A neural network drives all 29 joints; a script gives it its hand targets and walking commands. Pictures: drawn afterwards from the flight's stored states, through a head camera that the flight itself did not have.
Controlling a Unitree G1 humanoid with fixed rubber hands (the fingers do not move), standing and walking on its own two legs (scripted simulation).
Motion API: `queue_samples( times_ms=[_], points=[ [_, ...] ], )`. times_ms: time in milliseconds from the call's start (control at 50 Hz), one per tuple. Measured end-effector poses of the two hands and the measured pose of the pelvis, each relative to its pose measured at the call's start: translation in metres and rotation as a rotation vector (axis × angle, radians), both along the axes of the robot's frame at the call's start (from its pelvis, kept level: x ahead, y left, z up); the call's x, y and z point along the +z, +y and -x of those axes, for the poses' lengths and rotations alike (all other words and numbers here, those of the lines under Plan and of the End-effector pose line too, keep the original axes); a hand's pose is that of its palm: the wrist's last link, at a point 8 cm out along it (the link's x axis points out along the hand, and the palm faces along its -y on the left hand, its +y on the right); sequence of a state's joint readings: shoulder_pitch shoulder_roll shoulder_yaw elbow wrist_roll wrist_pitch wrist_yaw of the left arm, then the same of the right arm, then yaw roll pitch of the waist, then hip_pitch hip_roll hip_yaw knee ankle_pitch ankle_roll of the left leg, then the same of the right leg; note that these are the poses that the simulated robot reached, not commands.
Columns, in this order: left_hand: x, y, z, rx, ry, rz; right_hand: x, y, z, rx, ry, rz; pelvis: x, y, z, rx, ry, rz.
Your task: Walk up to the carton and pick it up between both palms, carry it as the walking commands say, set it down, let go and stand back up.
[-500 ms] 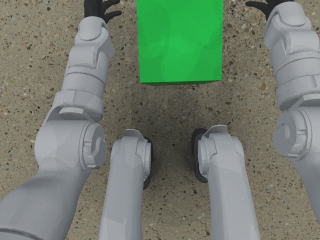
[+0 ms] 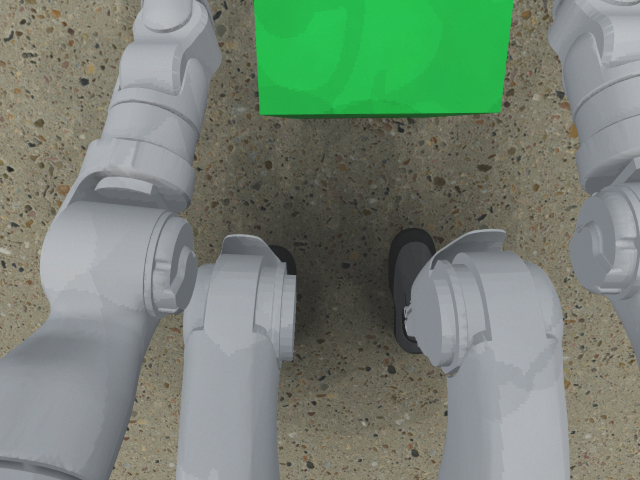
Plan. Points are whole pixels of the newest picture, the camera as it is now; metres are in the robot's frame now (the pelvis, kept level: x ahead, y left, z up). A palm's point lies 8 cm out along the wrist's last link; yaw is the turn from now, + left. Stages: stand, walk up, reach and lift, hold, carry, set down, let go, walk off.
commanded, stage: reach and lift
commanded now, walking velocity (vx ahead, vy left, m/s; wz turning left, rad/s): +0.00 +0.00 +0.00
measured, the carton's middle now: out of the picture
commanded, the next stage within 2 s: none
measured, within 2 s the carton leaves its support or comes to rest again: leaves its support in 1.48 s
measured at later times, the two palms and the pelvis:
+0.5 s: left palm out of the picture +0.55 +0.10 -0.17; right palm out of the picture +0.55 -0.20 -0.17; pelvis +0.00 +0.00 +0.00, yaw +0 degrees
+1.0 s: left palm out of the picture +0.55 +0.09 -0.17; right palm out of the picture +0.55 -0.19 -0.17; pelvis +0.00 +0.00 -0.01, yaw +1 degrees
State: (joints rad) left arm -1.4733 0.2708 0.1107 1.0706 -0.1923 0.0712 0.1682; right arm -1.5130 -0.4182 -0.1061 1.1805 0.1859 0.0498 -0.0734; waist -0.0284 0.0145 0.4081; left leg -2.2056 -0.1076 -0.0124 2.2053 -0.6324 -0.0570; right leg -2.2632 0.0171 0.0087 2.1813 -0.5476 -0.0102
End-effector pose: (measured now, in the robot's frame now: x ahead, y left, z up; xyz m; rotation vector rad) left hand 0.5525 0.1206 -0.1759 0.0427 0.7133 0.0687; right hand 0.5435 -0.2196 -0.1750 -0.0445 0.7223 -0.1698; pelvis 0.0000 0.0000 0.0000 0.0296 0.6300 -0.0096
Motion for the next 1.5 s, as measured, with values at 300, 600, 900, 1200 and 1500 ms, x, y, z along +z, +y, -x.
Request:
queue_samples(
  times_ms=[300,600,900,1200,1500],
  points=[
    [0.011,-0.005,-0.002,-0.02,0.001,-0.002,0.009,-0.001,0.001,-0.005,0.004,-0.008,0.001,0.005,0.002,0.003,0.008,0.002],
    [0.009,-0.026,-0.001,-0.037,0.001,0.005,0.004,0.03,-0.005,0.048,0.005,-0.027,0.005,0.002,0.004,0.003,0.002,-0.003],
    [0.007,-0.028,0.0,-0.016,0.011,0.032,0.004,0.032,-0.006,0.053,0.019,-0.025,-0.003,0.003,0.002,0.017,-0.035,0.003],
    [0.007,-0.026,-0.002,-0.017,0.018,0.044,0.003,0.03,-0.003,0.055,0.017,-0.062,-0.009,0.002,-0.007,0.023,-0.022,0.004],
    [0.017,-0.03,0.001,0.019,0.016,0.046,0.011,0.032,0.0,0.027,0.025,-0.022,-0.005,0.004,-0.009,0.021,0.002,0.01]
  ],
)
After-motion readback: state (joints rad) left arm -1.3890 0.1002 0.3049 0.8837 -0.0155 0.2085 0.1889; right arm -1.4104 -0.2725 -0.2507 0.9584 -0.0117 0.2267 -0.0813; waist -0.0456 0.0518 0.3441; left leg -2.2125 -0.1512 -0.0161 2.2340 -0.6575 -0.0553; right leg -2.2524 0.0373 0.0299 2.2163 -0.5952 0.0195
